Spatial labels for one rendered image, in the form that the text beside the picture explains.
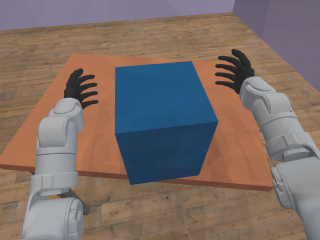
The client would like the table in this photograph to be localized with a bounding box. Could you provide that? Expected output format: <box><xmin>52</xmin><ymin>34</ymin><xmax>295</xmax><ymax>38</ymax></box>
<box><xmin>0</xmin><ymin>54</ymin><xmax>274</xmax><ymax>216</ymax></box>

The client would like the right robot upper arm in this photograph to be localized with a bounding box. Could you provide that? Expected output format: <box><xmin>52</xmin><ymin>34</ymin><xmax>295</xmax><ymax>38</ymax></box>
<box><xmin>270</xmin><ymin>156</ymin><xmax>320</xmax><ymax>240</ymax></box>

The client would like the carton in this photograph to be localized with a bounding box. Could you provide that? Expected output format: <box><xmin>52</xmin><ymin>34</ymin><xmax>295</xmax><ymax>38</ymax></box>
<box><xmin>114</xmin><ymin>61</ymin><xmax>219</xmax><ymax>185</ymax></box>

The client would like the right robot forearm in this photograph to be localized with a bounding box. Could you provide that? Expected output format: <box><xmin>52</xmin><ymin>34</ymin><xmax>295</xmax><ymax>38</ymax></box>
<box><xmin>239</xmin><ymin>76</ymin><xmax>320</xmax><ymax>163</ymax></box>

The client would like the robot left hand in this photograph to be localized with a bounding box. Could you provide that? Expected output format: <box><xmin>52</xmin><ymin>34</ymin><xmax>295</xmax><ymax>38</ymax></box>
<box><xmin>64</xmin><ymin>68</ymin><xmax>99</xmax><ymax>109</ymax></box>

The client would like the left robot forearm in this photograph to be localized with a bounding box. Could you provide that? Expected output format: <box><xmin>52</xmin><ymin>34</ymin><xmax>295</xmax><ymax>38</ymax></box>
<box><xmin>22</xmin><ymin>97</ymin><xmax>85</xmax><ymax>239</ymax></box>

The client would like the left robot upper arm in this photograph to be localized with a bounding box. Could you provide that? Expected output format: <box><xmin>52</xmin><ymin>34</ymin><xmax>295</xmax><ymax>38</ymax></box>
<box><xmin>18</xmin><ymin>197</ymin><xmax>85</xmax><ymax>240</ymax></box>

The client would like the robot right hand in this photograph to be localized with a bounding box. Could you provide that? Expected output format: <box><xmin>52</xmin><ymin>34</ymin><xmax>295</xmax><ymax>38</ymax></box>
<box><xmin>215</xmin><ymin>49</ymin><xmax>255</xmax><ymax>95</ymax></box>

